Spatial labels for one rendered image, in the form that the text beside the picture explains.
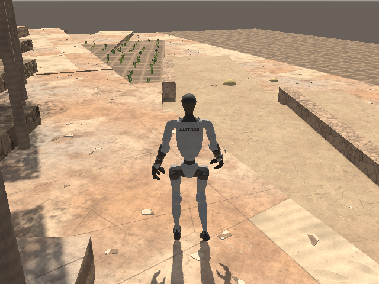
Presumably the left robot upper arm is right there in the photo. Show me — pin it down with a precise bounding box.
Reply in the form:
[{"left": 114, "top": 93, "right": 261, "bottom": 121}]
[{"left": 160, "top": 120, "right": 177, "bottom": 153}]

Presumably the robot left forearm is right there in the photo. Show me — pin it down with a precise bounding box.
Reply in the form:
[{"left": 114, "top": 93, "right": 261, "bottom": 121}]
[{"left": 153, "top": 144, "right": 166, "bottom": 169}]

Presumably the right robot hand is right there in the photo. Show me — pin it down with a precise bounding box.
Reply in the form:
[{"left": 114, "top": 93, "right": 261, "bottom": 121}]
[{"left": 210, "top": 159, "right": 224, "bottom": 169}]

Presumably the right robot upper arm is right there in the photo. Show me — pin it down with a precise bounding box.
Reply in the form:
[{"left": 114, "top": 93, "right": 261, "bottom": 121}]
[{"left": 201, "top": 119, "right": 218, "bottom": 151}]

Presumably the robot right foot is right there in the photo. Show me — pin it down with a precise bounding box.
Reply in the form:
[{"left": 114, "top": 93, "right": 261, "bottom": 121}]
[{"left": 200, "top": 231, "right": 210, "bottom": 241}]

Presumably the left robot hand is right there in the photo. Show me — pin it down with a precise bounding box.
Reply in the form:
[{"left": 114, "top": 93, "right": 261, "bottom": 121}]
[{"left": 152, "top": 166, "right": 165, "bottom": 180}]

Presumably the right robot thigh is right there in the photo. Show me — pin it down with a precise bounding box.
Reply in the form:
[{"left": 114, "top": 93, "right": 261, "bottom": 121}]
[{"left": 196, "top": 165, "right": 209, "bottom": 203}]

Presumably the robot right forearm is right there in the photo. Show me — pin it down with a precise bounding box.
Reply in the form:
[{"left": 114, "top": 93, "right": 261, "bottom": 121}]
[{"left": 212, "top": 142, "right": 223, "bottom": 162}]

